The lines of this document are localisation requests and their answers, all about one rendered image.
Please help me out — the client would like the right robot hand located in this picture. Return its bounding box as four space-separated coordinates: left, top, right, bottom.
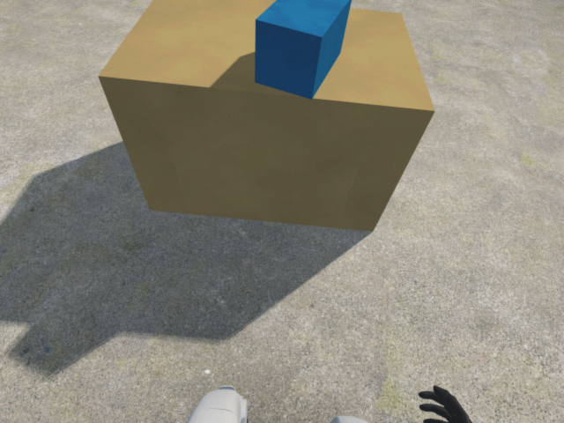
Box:
419 385 472 423

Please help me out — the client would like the carton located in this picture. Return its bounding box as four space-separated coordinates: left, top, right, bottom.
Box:
255 0 352 100

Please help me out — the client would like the pedestal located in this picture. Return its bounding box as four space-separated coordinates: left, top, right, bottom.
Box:
98 0 435 232

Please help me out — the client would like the left robot thigh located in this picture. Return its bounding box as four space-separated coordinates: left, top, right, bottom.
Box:
187 390 247 423

